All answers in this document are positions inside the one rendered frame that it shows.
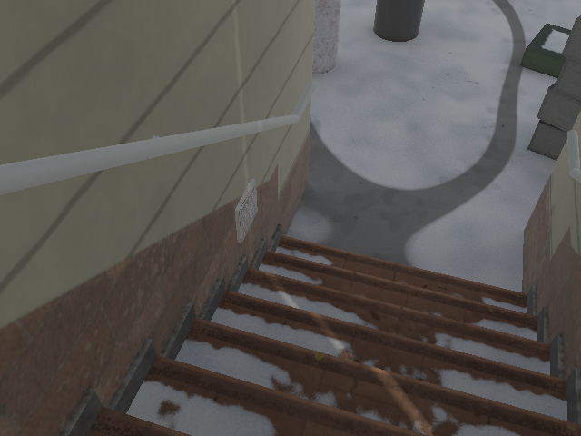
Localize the stairs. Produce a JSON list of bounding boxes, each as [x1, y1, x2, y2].
[[87, 236, 581, 436]]

